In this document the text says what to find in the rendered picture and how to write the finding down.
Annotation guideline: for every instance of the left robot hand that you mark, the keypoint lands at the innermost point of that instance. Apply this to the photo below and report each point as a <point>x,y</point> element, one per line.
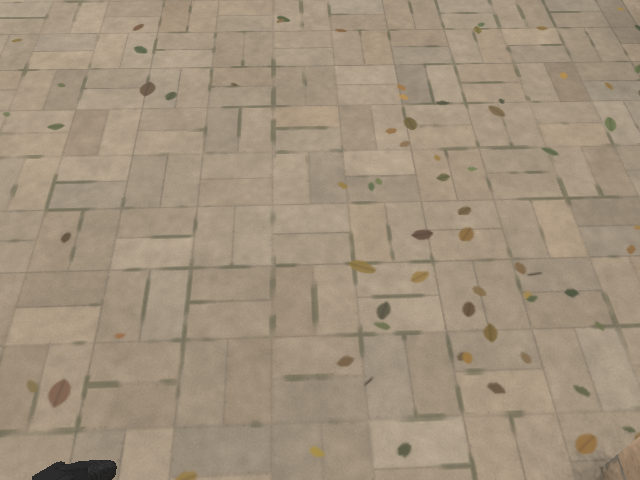
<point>81,470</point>

